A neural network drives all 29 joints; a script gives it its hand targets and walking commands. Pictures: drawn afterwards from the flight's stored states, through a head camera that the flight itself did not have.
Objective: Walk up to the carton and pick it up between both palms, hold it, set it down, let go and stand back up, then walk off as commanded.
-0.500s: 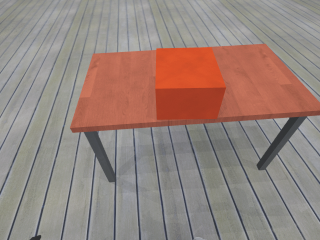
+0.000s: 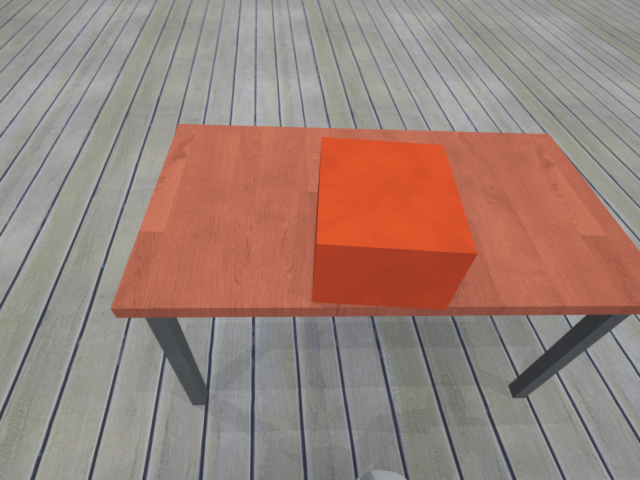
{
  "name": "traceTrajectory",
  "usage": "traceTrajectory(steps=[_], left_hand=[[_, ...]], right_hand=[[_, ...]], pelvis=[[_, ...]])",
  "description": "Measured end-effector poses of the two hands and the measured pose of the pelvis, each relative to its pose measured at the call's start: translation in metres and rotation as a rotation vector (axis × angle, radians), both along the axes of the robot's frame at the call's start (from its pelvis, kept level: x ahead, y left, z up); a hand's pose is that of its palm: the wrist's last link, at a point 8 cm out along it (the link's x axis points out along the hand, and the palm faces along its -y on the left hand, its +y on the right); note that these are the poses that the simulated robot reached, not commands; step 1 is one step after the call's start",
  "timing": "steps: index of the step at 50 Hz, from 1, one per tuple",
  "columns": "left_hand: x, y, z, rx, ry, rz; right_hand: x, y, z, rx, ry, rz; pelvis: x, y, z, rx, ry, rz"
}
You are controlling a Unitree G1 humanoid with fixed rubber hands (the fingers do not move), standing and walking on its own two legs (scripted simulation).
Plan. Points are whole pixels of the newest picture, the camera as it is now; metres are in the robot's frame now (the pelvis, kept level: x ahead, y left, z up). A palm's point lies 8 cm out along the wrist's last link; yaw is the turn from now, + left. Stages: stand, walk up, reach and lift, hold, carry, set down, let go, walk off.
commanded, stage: walk up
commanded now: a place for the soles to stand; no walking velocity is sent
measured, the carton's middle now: (380, 219) +0.60 -0.12 -0.07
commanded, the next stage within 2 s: none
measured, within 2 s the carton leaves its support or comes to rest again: neither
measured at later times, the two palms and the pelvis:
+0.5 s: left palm out of the picture +0.13 +0.28 -0.11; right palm out of the picture +0.11 -0.36 -0.15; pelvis +0.04 -0.04 -0.03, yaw +2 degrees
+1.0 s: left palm out of the picture +0.11 +0.29 -0.11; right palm out of the picture +0.16 -0.32 -0.11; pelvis +0.05 -0.02 +0.00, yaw +4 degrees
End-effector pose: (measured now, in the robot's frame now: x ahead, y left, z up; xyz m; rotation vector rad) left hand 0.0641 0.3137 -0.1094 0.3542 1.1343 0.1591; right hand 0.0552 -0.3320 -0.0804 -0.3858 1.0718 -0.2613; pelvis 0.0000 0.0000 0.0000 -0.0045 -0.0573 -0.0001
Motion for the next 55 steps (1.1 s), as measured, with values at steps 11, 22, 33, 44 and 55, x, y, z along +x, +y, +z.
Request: traceTrajectory(steps=[11, 22, 33, 44, 55], left_hand=[[0.091, -0.036, 0.011, 0.092, -0.11, -0.03], [0.076, -0.047, 0.011, 0.12, -0.081, 0.029], [0.052, -0.021, -0.01, 0.071, -0.02, 0.109], [0.039, -0.029, -0.009, 0.011, 0.029, 0.125], [0.046, -0.026, 0.007, 0.027, 0.057, 0.133]], right_hand=[[0.01, -0.042, -0.044, 0.038, 0.15, -0.054], [0.052, -0.032, -0.076, 0.101, 0.18, 0.019], [0.038, -0.027, -0.049, 0.019, 0.202, 0.008], [0.086, -0.003, -0.035, 0.045, 0.116, 0.073], [0.123, 0.016, -0.03, 0.098, 0.084, 0.092]], pelvis=[[0.039, -0.041, -0.017, 0.003, 0.001, 0.002], [0.038, -0.047, -0.024, 0.024, 0.027, 0.028], [0.04, -0.033, -0.021, 0.0, 0.028, 0.06], [0.041, -0.024, -0.007, -0.004, 0.025, 0.062], [0.054, -0.025, 0.007, 0.008, 0.032, 0.06]])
